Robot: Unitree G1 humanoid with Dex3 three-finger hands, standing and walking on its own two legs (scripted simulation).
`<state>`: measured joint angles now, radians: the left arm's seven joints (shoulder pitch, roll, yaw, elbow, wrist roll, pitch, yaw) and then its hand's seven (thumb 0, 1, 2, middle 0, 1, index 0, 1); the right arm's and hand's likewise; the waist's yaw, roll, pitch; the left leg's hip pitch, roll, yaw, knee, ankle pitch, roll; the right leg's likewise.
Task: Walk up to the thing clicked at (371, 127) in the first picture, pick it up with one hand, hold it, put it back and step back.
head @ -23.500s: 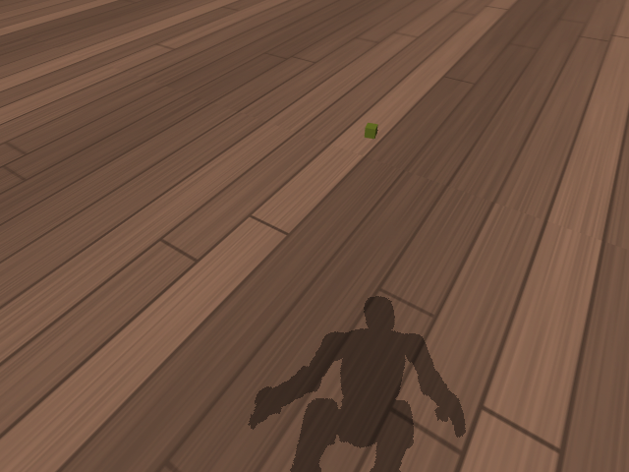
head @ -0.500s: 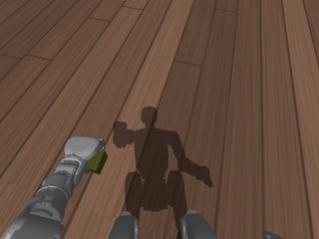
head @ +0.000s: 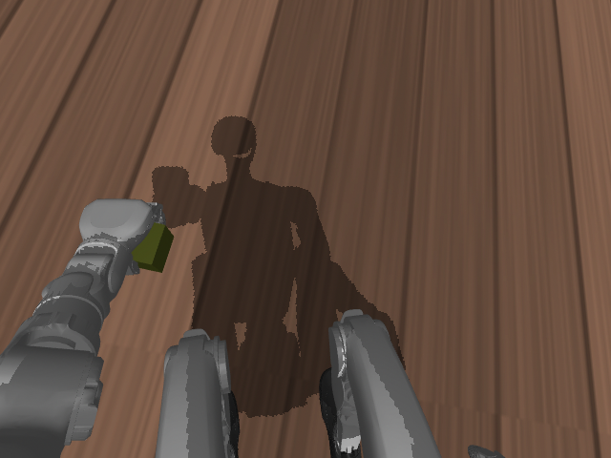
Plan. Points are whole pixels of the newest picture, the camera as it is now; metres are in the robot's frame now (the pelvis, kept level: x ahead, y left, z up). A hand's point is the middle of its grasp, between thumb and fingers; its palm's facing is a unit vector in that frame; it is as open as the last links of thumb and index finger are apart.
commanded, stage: crouch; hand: left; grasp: from above
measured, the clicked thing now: (143, 245) +0.45 +0.21 -0.18
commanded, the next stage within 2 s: lower in 0.88 s
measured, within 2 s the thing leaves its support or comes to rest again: neither
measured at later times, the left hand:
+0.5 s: hand (140, 247) +0.47 +0.23 -0.25, palm faces -0.46 +0.02 -0.89, open 8.9 cm
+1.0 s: hand (147, 247) +0.48 +0.23 -0.29, palm faces -0.46 +0.03 -0.89, open 8.9 cm
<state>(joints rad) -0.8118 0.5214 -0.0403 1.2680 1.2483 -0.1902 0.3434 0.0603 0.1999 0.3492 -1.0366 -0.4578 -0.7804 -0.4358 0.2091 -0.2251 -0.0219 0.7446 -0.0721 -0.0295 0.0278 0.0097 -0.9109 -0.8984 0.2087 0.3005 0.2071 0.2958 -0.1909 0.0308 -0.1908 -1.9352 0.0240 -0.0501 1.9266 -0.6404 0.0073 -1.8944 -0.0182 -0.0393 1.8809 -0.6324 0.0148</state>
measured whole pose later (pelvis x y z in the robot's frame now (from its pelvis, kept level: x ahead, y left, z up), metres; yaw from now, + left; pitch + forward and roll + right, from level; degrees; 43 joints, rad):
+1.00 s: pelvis -0.01 +0.00 -0.12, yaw -4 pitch +36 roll -7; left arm -1.00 0.71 0.05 1.45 1.32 -0.24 0.39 0.06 0.20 0.35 -1.03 -0.44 -0.78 -0.42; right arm 0.18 -0.26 0.04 0.75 -0.14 -0.06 0.13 0.01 -0.93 -0.90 0.21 0.30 0.20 0.30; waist -0.26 0.00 -0.06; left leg -2.28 0.03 -0.11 2.34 -0.69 0.00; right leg -2.22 0.00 -0.08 2.26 -0.67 0.01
